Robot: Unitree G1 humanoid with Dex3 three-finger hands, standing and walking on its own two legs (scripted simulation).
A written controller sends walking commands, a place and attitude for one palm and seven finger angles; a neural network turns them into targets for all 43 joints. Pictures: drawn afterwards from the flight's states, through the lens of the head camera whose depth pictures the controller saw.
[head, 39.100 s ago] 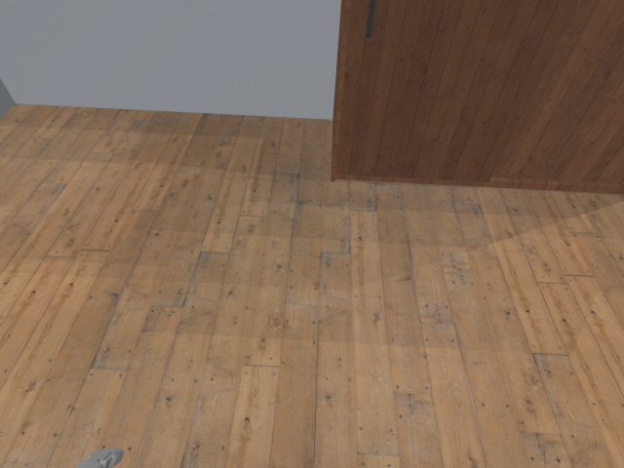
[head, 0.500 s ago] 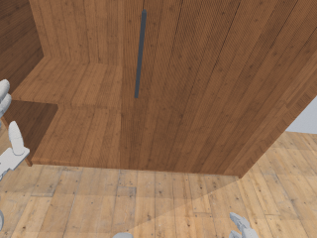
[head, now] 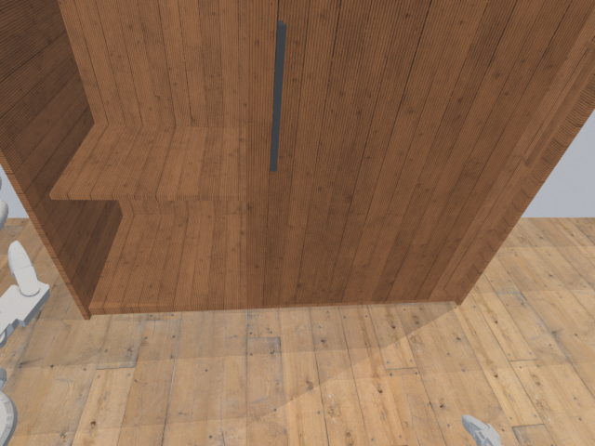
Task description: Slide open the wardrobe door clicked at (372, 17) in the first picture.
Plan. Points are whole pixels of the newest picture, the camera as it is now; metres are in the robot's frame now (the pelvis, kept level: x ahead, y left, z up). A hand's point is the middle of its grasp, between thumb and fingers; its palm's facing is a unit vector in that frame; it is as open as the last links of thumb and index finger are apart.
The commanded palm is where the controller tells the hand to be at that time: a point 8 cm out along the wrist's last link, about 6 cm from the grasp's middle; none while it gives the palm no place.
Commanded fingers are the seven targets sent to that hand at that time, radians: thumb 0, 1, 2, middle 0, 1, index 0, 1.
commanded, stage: stop stepping back and stand still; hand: left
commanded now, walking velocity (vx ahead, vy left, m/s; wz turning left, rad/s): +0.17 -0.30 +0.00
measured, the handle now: (276, 103) +0.79 +0.10 +0.13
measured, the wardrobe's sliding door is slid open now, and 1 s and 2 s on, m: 0.57 0.57 0.57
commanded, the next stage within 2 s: let the arm hang, fingers relaxed in 0.26 s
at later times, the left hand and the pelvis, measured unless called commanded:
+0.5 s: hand (97, 393) +0.19 +0.28 -0.03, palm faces +0.22 -0.89 -0.41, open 7.4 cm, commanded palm none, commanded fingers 0.00 0.90 0.90 -0.20 -0.30 -0.20 -0.30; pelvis -0.01 +0.02 -0.01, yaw +4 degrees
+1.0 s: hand out of the picture +0.01 +0.21 -0.15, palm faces +0.06 -0.97 -0.22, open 7.3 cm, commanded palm none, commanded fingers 0.00 0.90 0.90 -0.20 -0.30 -0.20 -0.30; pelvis +0.00 +0.02 +0.02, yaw +4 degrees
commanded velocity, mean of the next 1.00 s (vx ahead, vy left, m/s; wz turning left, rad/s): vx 0.03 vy -0.02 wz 0.00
